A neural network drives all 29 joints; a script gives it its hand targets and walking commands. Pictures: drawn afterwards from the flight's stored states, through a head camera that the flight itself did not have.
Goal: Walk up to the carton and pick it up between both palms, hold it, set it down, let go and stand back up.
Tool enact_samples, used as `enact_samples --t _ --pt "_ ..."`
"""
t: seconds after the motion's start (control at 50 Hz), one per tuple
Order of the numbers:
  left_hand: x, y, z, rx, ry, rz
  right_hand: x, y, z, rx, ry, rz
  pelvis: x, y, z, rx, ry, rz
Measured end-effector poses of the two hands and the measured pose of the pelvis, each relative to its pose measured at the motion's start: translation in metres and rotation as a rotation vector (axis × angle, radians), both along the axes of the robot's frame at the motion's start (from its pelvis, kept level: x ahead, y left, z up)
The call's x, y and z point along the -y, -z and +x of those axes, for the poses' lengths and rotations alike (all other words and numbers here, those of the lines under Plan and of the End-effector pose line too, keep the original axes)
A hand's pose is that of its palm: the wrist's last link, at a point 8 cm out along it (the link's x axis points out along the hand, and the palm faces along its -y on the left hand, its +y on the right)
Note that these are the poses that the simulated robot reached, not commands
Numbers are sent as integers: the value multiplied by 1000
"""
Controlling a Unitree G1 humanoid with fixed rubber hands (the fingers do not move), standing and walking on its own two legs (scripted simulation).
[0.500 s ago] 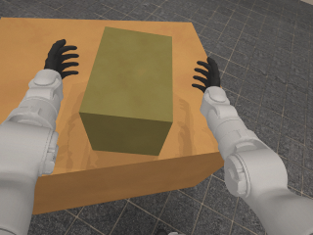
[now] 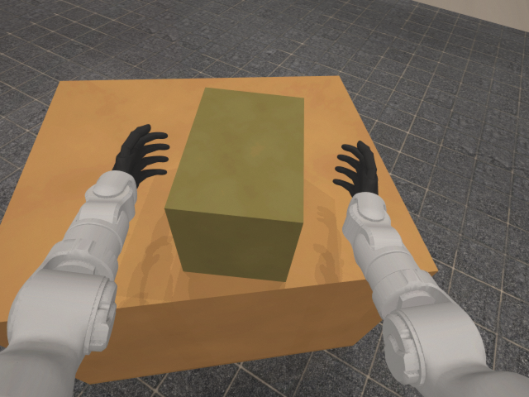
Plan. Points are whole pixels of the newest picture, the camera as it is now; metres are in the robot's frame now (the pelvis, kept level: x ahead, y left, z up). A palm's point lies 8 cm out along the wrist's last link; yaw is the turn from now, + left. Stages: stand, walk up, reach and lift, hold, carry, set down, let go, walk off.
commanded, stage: set down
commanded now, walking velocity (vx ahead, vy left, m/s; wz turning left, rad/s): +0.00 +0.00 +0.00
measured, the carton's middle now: (244, 183) +0.51 +0.00 -0.03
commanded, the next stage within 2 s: let go in 2.00 s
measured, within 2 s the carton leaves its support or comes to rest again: neither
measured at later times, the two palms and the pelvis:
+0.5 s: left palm (104, 242) +0.37 +0.23 +0.01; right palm (344, 250) +0.32 -0.15 +0.02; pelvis -0.02 +0.00 -0.01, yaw +0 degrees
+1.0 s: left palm (99, 279) +0.32 +0.23 -0.01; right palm (354, 285) +0.28 -0.16 -0.02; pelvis +0.00 +0.01 +0.00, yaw +0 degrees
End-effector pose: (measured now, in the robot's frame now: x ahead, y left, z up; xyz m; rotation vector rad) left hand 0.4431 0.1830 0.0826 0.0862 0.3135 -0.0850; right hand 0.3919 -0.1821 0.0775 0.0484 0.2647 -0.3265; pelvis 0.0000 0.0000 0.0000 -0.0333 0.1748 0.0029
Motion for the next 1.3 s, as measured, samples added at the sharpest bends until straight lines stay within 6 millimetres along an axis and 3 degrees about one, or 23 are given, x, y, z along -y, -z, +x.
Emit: enact_samples --t 0.12,0.22,0.32,0.56,0.68,0.78,0.86,1.0,1.3 --pt "-7 28 -29 -73 -38 -30 9 23 -32 -63 25 -8 3 1 -13 41 6 6" --pt "-20 39 -36 -47 -97 -38 9 30 -42 -61 25 3 6 6 -24 6 2 6" --pt "-24 50 -45 -12 -74 -51 -3 34 -52 -59 -10 -33 7 7 -26 5 5 5" --pt "-52 78 -90 -51 -79 -21 -38 72 -75 -80 -29 4 -4 7 -15 63 -2 -10" --pt "-61 78 -95 -49 -78 10 -35 79 -74 -64 -13 12 -11 9 -11 74 -21 -17" --pt "-55 74 -95 -13 -40 -3 -27 72 -74 -5 -21 -6 -13 8 -6 95 -8 -18" --pt "-49 79 -103 -8 -13 -16 -23 76 -87 -12 -24 -27 -13 5 0 129 4 -16" --pt "-49 97 -128 -47 -24 -29 -18 97 -114 -73 -2 -9 -9 4 1 163 2 -18" --pt "-67 111 -200 -31 -75 -36 -27 104 -160 -28 -21 -7 -6 6 -1 223 -21 -11"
